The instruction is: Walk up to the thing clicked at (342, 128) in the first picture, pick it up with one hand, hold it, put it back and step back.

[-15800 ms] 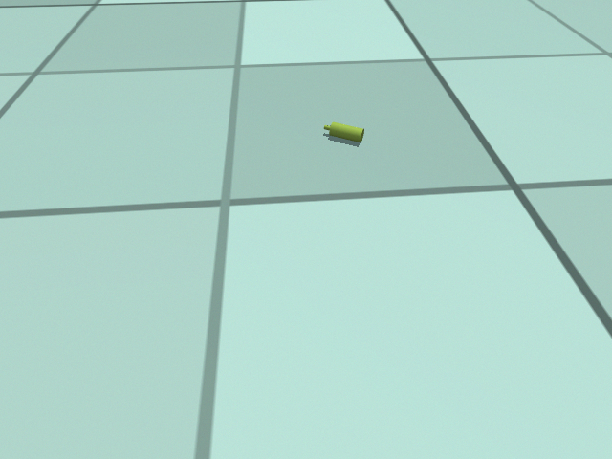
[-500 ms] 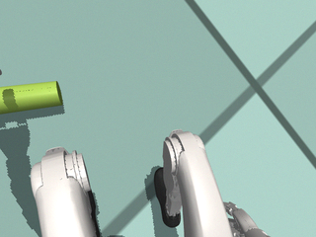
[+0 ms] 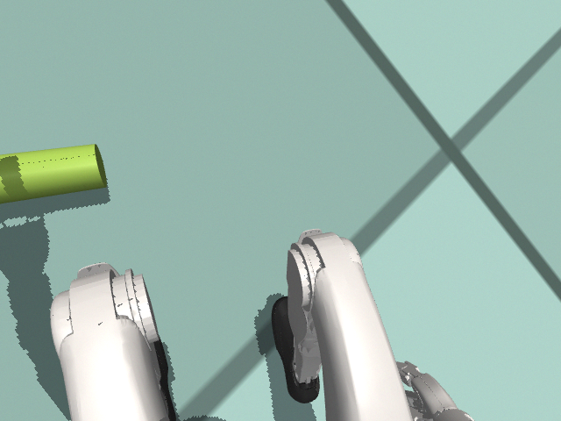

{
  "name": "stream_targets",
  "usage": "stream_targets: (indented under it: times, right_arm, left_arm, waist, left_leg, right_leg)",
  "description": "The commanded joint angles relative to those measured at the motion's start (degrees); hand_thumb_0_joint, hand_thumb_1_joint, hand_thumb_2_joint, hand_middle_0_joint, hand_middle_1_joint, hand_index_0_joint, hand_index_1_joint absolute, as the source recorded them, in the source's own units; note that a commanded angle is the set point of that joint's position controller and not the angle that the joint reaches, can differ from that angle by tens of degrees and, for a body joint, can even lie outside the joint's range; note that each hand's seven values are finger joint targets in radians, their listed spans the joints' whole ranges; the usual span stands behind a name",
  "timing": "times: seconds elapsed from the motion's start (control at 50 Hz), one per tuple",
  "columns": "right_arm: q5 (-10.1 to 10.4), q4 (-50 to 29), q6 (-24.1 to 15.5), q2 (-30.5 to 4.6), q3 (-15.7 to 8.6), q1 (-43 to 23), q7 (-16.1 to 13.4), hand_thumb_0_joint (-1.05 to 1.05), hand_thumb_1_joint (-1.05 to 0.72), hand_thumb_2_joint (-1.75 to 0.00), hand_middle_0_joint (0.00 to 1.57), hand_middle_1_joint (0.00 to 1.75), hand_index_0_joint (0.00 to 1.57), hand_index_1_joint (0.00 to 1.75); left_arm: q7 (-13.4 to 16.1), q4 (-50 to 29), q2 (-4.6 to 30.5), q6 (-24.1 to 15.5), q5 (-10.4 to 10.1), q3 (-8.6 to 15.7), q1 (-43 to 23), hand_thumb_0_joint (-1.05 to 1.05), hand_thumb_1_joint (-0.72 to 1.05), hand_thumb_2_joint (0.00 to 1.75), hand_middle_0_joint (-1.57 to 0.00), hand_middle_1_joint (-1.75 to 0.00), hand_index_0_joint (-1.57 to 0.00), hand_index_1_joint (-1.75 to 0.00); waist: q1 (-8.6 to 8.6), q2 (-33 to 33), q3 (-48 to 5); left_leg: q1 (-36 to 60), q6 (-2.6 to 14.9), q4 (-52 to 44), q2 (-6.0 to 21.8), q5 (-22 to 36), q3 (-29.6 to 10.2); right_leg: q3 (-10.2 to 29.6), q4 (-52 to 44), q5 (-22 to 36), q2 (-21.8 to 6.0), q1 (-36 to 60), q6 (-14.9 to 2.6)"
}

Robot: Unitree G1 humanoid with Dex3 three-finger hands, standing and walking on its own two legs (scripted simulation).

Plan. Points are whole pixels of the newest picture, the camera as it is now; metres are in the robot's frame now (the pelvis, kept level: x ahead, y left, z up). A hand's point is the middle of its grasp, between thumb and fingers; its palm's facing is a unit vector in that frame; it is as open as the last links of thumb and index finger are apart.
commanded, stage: rise first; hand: left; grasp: from above
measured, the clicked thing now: (25, 176) +0.48 +0.34 -0.28
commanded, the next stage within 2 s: approach in 0.58 s
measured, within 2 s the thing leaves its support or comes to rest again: neither
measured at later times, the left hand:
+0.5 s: hand out of the picture +0.44 +0.37 -0.15, palm faces -0.44 -0.09 -0.90, open 14.3 cm
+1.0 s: hand (9, 156) +0.47 +0.31 -0.15, palm faces -0.42 -0.05 -0.90, open 14.2 cm
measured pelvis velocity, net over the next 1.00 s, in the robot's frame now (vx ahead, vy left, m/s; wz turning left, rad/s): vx -0.01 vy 0.00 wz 0.01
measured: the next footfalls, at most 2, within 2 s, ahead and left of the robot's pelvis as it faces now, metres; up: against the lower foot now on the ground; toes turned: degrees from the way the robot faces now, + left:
none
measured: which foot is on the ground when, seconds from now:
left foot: down 0.00-1.00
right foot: down 0.00-1.00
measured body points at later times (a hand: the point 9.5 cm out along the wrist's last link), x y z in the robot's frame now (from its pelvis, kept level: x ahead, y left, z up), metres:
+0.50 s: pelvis +0.00 +0.00 +0.00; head +0.23 +0.09 +0.38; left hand +0.46 +0.37 -0.10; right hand +0.07 -0.27 -0.10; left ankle +0.08 +0.14 -0.28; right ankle +0.10 -0.13 -0.28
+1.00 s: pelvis -0.01 +0.00 +0.01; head +0.23 +0.09 +0.38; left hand +0.49 +0.31 -0.10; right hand +0.06 -0.27 -0.09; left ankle +0.08 +0.14 -0.28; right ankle +0.10 -0.13 -0.28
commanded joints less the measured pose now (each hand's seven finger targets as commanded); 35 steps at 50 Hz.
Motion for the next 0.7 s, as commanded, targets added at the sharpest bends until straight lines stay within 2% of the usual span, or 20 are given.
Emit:
stream_targets:
  times: [0.0, 0.14, 0.18, 0.26, 0.3, 0.34, 0.36, 0.4, 0.42, 0.44, 0.46, 0.48, 0.54, 0.58, 0.62, 0.64, 0.66, 0.68]
  right_arm:
    - [0.3, -0.4, 0.2, -14.8, -4.9, 10.8, -0.7, 0.00, -0.91, -0.91, 0.20, 0.30, 0.20, 0.30]
    - [0.8, -0.4, 0.3, -14.8, -4.9, 11.4, -0.6, 0.00, -0.91, -0.91, 0.20, 0.30, 0.20, 0.30]
    - [1.0, -0.8, 0.5, -15.0, -5.0, 11.2, -0.7, 0.00, -0.91, -0.90, 0.20, 0.30, 0.20, 0.30]
    - [1.0, -0.8, 0.7, -14.5, -4.8, 10.7, -0.7, 0.00, -0.91, -0.90, 0.20, 0.30, 0.20, 0.30]
    - [0.9, -1.2, 0.7, -14.8, -4.9, 10.8, -0.7, 0.00, -0.91, -0.90, 0.20, 0.30, 0.20, 0.30]
    - [1.1, -1.1, 0.7, -14.8, -4.9, 10.6, -0.8, 0.00, -0.91, -0.90, 0.20, 0.30, 0.20, 0.30]
    - [0.9, -1.0, 0.8, -14.9, -4.5, 10.8, -0.9, 0.00, -0.91, -0.90, 0.20, 0.30, 0.20, 0.30]
    - [1.1, -1.1, 0.8, -14.9, -4.5, 10.9, -1.0, 0.00, -0.91, -0.90, 0.20, 0.30, 0.20, 0.30]
    - [0.9, -0.9, 0.9, -14.8, -4.6, 10.8, -0.9, 0.00, -0.91, -0.90, 0.20, 0.30, 0.20, 0.30]
    - [0.9, -1.0, 0.8, -14.9, -4.5, 10.9, -0.9, 0.00, -0.91, -0.90, 0.20, 0.30, 0.20, 0.30]
    - [0.8, -0.9, 0.8, -14.9, -4.4, 11.3, -0.8, 0.00, -0.91, -0.90, 0.20, 0.30, 0.20, 0.30]
    - [1.2, -0.8, 0.7, -15.1, -4.5, 11.2, -1.0, 0.00, -0.91, -0.90, 0.20, 0.30, 0.20, 0.30]
    - [1.2, -1.4, 0.5, -15.3, -4.4, 10.9, -0.9, 0.00, -0.91, -0.90, 0.20, 0.30, 0.20, 0.30]
    - [1.1, -1.3, 0.7, -15.0, -4.3, 11.3, -0.8, 0.00, -0.91, -0.90, 0.20, 0.30, 0.20, 0.30]
    - [1.1, -1.3, 0.6, -15.1, -4.4, 10.9, -0.8, 0.00, -0.91, -0.90, 0.20, 0.30, 0.20, 0.30]
    - [1.2, -1.4, 0.5, -15.2, -4.7, 11.0, -0.9, 0.00, -0.91, -0.90, 0.20, 0.30, 0.20, 0.30]
    - [1.3, -1.3, 0.5, -14.9, -4.6, 10.9, -0.9, 0.00, -0.91, -0.90, 0.20, 0.30, 0.20, 0.30]
    - [1.3, -1.2, 0.5, -15.0, -4.7, 11.2, -0.9, 0.00, -0.90, -0.90, 0.20, 0.30, 0.20, 0.30]
  left_arm:
    - [1.7, -8.1, 16.9, 0.1, -1.3, 1.6, -15.2, 0.00, -0.60, 1.04, -0.06, -1.04, -0.05, -1.05]
    - [0.2, -7.9, 15.9, 0.5, -1.8, 0.5, -14.9, 0.00, -0.61, 1.05, -0.06, -1.03, -0.05, -1.05]
    - [0.1, -9.4, 17.5, 0.3, -2.0, 1.8, -15.3, 0.00, -0.60, 1.04, -0.06, -1.03, -0.05, -1.04]
    - [-0.4, -9.4, 16.3, -0.2, -2.0, 0.6, -15.7, 0.00, -0.60, 1.04, -0.06, -1.04, -0.06, -1.04]
    - [-0.4, -10.3, 17.0, -0.5, -2.0, 1.0, -16.9, 0.00, -0.60, 1.04, -0.06, -1.04, -0.05, -1.05]
    - [-0.5, -9.3, 16.4, -0.7, -1.6, 0.0, -17.6, 0.00, -0.60, 1.05, -0.06, -1.03, -0.05, -1.04]
    - [-0.2, -9.2, 17.1, -0.8, -1.5, 0.5, -17.6, 0.00, -0.60, 1.05, -0.07, -1.03, -0.05, -1.04]
    - [0.1, -8.6, 17.4, -0.9, -1.5, 1.0, -17.0, 0.00, -0.60, 1.04, -0.07, -1.03, -0.06, -1.04]
    - [0.0, -7.8, 16.4, -0.8, -1.3, 0.6, -15.8, 0.00, -0.60, 1.05, -0.07, -1.02, -0.05, -1.04]
    - [-0.1, -8.0, 15.3, -0.7, -1.4, -0.7, -17.2, 0.00, -0.60, 1.05, -0.07, -1.03, -0.05, -1.04]
    - [-0.2, -8.0, 14.9, -0.7, -1.2, -1.1, -17.2, 0.00, -0.61, 1.05, -0.07, -1.02, -0.05, -1.04]
    - [-0.2, -7.6, 15.5, -0.6, -1.3, -0.9, -17.6, 0.00, -0.60, 1.05, -0.07, -1.03, -0.05, -1.04]
    - [0.1, -9.3, 18.5, -0.6, -1.1, 1.3, -17.5, 0.00, -0.60, 1.05, -0.07, -1.03, -0.06, -1.04]
    - [-0.1, -8.0, 16.3, -0.6, -1.0, 0.0, -16.8, 0.00, -0.60, 1.05, -0.07, -1.02, -0.06, -1.03]
    - [0.2, -8.9, 17.6, -0.6, -1.4, 1.2, -17.0, 0.00, -0.60, 1.05, -0.07, -1.02, -0.05, -1.04]
    - [0.2, -9.1, 17.2, -0.6, -1.5, 0.8, -17.1, 0.00, -0.60, 1.05, -0.07, -1.01, -0.05, -1.03]
    - [0.0, -9.7, 16.9, -0.7, -1.1, 0.2, -17.4, 0.00, -0.61, 1.13, -0.07, -0.97, -0.02, -1.02]
    - [-0.1, -9.9, 16.2, -0.6, -1.2, -0.3, -17.4, 0.00, -0.60, 1.05, -0.07, -1.01, -0.05, -1.03]
  waist:
    - [0.45, 21.3, -38.8]
    - [-0.13, 20.3, -38.2]
    - [0.50, 20.1, -39.5]
    - [0.65, 19.7, -38.5]
    - [0.11, 20.5, -38.6]
    - [-0.23, 20.2, -37.8]
    - [-0.24, 19.7, -37.8]
    - [0.42, 19.7, -38.2]
    - [0.48, 20.6, -38.4]
    - [-0.65, 20.5, -37.7]
    - [-0.94, 20.3, -37.4]
    - [-0.83, 19.5, -37.1]
    - [0.56, 22.6, -38.6]
    - [-0.52, 21.5, -37.4]
    - [0.22, 22.1, -38.4]
    - [0.13, 21.8, -38.8]
    - [-0.02, 22.1, -39.1]
    - [-0.14, 22.6, -39.0]
  left_leg:
    - [33.3, 2.85, -12.8, -1.2, 7.9, 8.6]
    - [33.4, 2.91, -13.1, -1.2, 8.5, 8.5]
    - [33.8, 2.98, -12.9, -1.2, 8.9, 8.5]
    - [31.8, 3.01, -13.2, -1.4, 7.0, 8.9]
    - [32.9, 2.90, -13.6, -1.3, 6.5, 8.6]
    - [32.1, 2.90, -13.7, -1.3, 5.4, 8.5]
    - [31.4, 3.06, -13.4, -1.4, 5.7, 8.8]
    - [32.0, 2.90, -13.8, -1.6, 6.0, 8.7]
    - [33.3, 2.75, -13.8, -1.4, 6.5, 8.6]
    - [33.0, 2.85, -13.5, -1.4, 6.7, 8.4]
    - [33.3, 2.90, -13.7, -1.5, 7.4, 8.3]
    - [32.9, 2.92, -13.4, -1.3, 7.0, 8.2]
    - [34.5, 2.62, -14.2, -1.4, 7.5, 8.4]
    - [33.5, 2.73, -14.0, -1.5, 7.0, 8.5]
    - [33.7, 2.67, -14.5, -1.6, 6.3, 8.4]
    - [34.4, 2.62, -14.3, -1.4, 6.2, 8.3]
    - [34.3, 2.63, -14.2, -1.5, 6.1, 8.5]
    - [34.1, 2.62, -14.3, -1.6, 6.2, 8.6]
  right_leg:
    - [-6.2, -14.7, 13.7, 1.8, 15.0, -4.77]
    - [-6.3, -14.8, 14.2, 1.7, 15.5, -4.75]
    - [-6.1, -15.0, 14.5, 1.7, 15.9, -4.61]
    - [-5.8, -15.6, 12.8, 1.9, 16.0, -4.72]
    - [-6.1, -15.5, 12.3, 1.8, 15.3, -4.77]
    - [-6.3, -15.5, 11.3, 1.8, 14.2, -4.91]
    - [-6.1, -16.1, 11.7, 1.9, 15.4, -4.65]
    - [-6.2, -15.7, 11.6, 1.8, 15.3, -4.78]
    - [-6.3, -15.2, 12.1, 1.8, 14.7, -4.82]
    - [-6.4, -15.2, 12.5, 1.8, 14.2, -4.77]
    - [-6.5, -15.3, 13.1, 1.7, 14.4, -4.68]
    - [-6.5, -15.2, 12.8, 1.7, 13.8, -4.77]
    - [-6.5, -14.7, 13.0, 1.6, 14.5, -4.92]
    - [-6.5, -15.0, 12.6, 1.6, 14.6, -4.86]
    - [-6.5, -14.9, 11.8, 1.5, 14.2, -4.92]
    - [-6.5, -15.0, 11.8, 1.6, 13.7, -4.92]
    - [-6.4, -15.2, 11.8, 1.6, 13.9, -5.02]
    - [-6.2, -15.2, 12.0, 1.6, 14.0, -4.97]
